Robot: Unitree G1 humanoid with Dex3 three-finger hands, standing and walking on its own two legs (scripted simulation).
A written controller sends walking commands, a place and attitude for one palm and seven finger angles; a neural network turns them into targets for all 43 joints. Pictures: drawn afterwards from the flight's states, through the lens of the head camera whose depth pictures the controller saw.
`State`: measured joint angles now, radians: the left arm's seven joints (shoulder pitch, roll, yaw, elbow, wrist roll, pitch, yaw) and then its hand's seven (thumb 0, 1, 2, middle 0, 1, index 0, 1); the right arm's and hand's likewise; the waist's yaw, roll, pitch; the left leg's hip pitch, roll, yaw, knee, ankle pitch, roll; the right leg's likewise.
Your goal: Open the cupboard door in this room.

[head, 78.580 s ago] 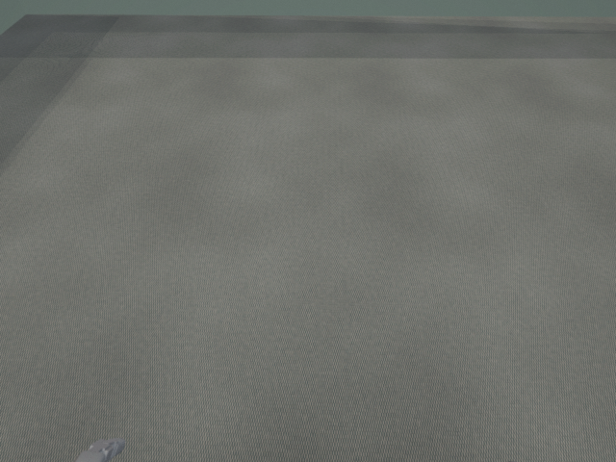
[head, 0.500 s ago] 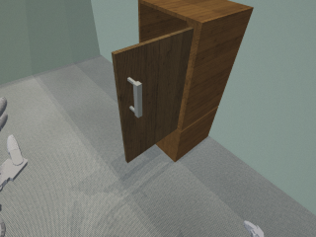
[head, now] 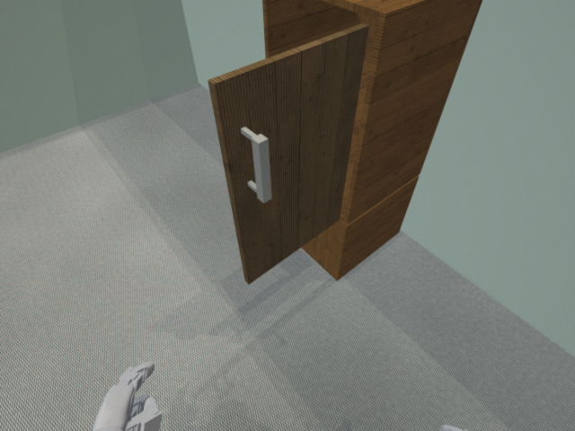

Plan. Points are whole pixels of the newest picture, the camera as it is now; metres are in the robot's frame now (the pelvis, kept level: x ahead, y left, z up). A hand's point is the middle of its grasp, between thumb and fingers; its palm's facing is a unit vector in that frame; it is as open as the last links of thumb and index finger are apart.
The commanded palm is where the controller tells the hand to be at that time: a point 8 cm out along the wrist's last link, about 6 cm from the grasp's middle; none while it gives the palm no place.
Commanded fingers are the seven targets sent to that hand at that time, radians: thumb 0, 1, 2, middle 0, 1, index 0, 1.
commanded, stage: let the arm hang, fingers relaxed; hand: left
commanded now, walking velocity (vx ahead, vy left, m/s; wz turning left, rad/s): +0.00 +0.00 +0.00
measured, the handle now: (255, 165) +0.57 +0.08 +0.05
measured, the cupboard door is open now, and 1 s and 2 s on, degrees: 91 91 91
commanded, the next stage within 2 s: look to check the result in 0.90 s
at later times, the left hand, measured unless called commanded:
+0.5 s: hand out of the picture -0.03 +0.19 -0.15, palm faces -0.01 -0.98 -0.22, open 7.3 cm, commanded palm none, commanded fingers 0.00 0.90 0.90 -0.20 -0.30 -0.20 -0.30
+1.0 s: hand out of the picture -0.01 +0.17 -0.15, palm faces -0.01 -0.98 -0.19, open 7.3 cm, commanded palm none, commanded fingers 0.00 0.90 0.90 -0.20 -0.30 -0.20 -0.30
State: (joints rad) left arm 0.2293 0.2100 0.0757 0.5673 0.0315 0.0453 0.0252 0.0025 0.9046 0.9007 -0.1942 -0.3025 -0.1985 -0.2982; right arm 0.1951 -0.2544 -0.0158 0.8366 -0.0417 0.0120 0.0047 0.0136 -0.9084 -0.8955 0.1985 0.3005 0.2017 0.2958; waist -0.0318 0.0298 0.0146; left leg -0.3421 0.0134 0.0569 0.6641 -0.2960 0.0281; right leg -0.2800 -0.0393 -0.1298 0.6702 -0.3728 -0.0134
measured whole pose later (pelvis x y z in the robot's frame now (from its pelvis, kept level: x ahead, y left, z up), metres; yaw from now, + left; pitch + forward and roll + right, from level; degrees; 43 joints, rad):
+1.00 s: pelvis +0.00 +0.01 +0.02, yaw -2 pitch -1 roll +0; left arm 0.29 0.12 0.00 1.15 0.01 -0.01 0.04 0.00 0.91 0.90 -0.20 -0.30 -0.20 -0.30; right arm 0.29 -0.12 0.00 1.16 -0.02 0.01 -0.03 0.01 -0.91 -0.90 0.20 0.30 0.20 0.30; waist -0.01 0.02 0.05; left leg -0.20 0.00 0.10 0.39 -0.17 0.04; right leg -0.16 -0.03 -0.09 0.41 -0.23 -0.01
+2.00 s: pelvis +0.02 -0.01 +0.03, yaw -2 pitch -1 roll +0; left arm 0.22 0.19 0.00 1.15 0.01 -0.02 0.03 0.00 0.91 0.90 -0.20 -0.30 -0.20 -0.30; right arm 0.20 -0.20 0.00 1.16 -0.02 0.00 -0.03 0.01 -0.91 -0.90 0.20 0.30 0.20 0.30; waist -0.01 0.02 0.05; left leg -0.15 0.02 0.09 0.34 -0.17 0.00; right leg -0.10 0.00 -0.10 0.34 -0.23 -0.03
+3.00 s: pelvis +0.03 -0.01 +0.03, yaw -2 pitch -1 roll +0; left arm 0.20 0.23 0.00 1.15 0.01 -0.03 0.02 0.00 0.90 0.90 -0.20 -0.30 -0.20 -0.30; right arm 0.17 -0.23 0.00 1.16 -0.02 0.00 -0.02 0.01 -0.91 -0.90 0.20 0.30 0.20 0.30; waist -0.01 0.01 0.04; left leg -0.12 0.02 0.09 0.30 -0.17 0.00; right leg -0.07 0.00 -0.10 0.30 -0.22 -0.03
